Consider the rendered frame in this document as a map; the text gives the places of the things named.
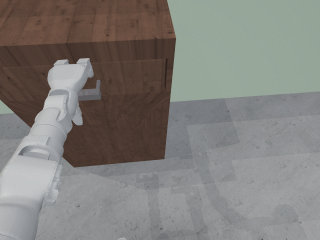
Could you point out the robot left hand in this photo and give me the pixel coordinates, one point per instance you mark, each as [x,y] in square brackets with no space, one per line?
[73,76]

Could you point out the drawer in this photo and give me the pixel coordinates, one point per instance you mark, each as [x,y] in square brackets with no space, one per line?
[22,83]

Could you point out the handle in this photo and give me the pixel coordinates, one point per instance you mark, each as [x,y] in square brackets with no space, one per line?
[90,94]

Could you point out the robot left upper arm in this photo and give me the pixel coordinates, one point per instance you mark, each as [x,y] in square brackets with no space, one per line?
[30,184]

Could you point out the robot left forearm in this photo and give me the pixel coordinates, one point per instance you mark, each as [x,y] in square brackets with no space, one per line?
[49,132]

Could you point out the cabinet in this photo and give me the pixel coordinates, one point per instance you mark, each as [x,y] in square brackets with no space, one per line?
[118,128]

